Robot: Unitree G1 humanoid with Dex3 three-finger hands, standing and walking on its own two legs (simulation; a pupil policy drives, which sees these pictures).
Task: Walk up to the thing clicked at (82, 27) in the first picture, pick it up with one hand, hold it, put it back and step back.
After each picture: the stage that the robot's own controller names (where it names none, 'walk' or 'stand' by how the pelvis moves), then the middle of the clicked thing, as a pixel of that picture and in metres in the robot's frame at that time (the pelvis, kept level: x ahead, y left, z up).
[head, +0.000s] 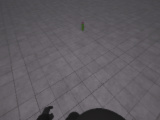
stand; (82, 26) +2.31 +0.31 -0.66
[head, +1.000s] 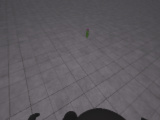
walk; (87, 33) +2.19 +0.13 -0.64
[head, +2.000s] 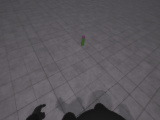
walk; (82, 41) +1.57 +0.13 -0.65
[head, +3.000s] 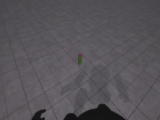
walk; (79, 59) +1.03 +0.16 -0.65
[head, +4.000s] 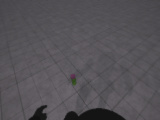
walk; (73, 79) +0.60 +0.24 -0.63
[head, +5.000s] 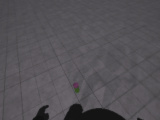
stand; (76, 88) +0.42 +0.20 -0.63
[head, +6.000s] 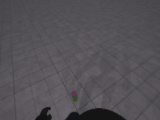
stand; (74, 96) +0.37 +0.19 -0.65
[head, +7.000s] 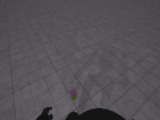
stand; (73, 94) +0.39 +0.20 -0.66
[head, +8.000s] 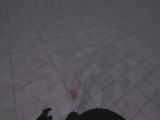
stand; (74, 94) +0.38 +0.19 -0.66
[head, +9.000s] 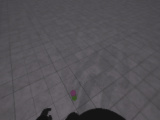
stand; (73, 95) +0.37 +0.20 -0.66
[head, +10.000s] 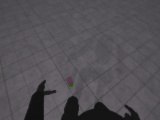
go down; (70, 82) +0.40 +0.21 -0.59
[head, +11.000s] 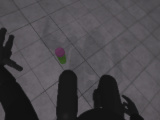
go down; (61, 57) +0.45 +0.27 -0.26
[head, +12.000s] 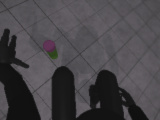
close in; (52, 51) +0.43 +0.29 -0.21
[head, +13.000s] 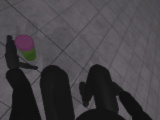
close; (28, 50) +0.41 +0.32 -0.15
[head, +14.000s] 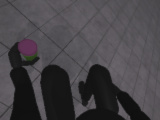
lift; (30, 53) +0.38 +0.31 -0.15
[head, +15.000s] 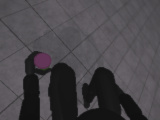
lift; (43, 63) +0.31 +0.28 -0.14
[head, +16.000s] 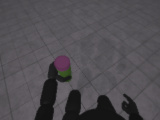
lift; (65, 71) +0.31 +0.18 +0.05
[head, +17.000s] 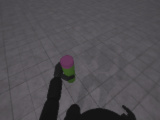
hold; (69, 71) +0.32 +0.15 +0.05
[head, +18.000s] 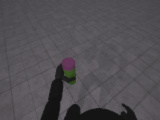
hold; (70, 73) +0.32 +0.15 +0.03
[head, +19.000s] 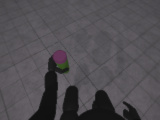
crouch; (63, 64) +0.38 +0.20 -0.02
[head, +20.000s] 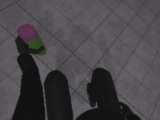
lower; (36, 43) +0.47 +0.30 -0.07
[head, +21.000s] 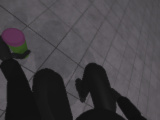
lower; (19, 47) +0.43 +0.32 -0.16
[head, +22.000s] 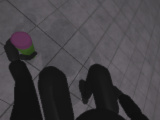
lower; (27, 48) +0.41 +0.32 -0.16
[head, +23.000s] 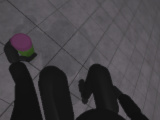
lower; (26, 50) +0.40 +0.32 -0.16
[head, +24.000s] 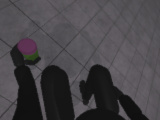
lower; (31, 54) +0.38 +0.31 -0.16
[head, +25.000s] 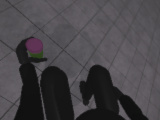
open; (36, 53) +0.40 +0.29 -0.17
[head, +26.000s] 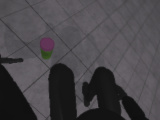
stand; (46, 50) +0.41 +0.27 -0.18
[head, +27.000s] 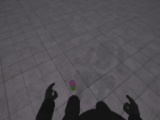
stand; (72, 86) +0.38 +0.18 -0.54
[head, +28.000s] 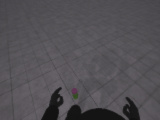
stand; (75, 94) +0.39 +0.18 -0.60
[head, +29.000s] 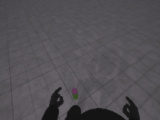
stand; (75, 94) +0.38 +0.18 -0.60
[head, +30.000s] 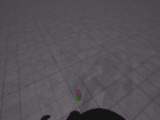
stand; (78, 95) +0.41 +0.16 -0.65
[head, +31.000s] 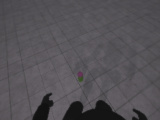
walk; (80, 77) +0.49 +0.14 -0.63
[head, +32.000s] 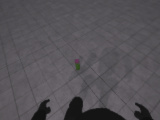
walk; (77, 64) +0.73 +0.23 -0.62
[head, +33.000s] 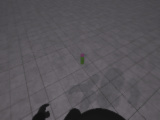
stand; (82, 59) +1.02 +0.18 -0.64
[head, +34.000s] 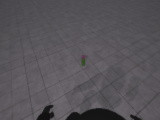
stand; (83, 60) +1.01 +0.16 -0.66
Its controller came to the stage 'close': yes
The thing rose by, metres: 0.68
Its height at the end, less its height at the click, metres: +0.00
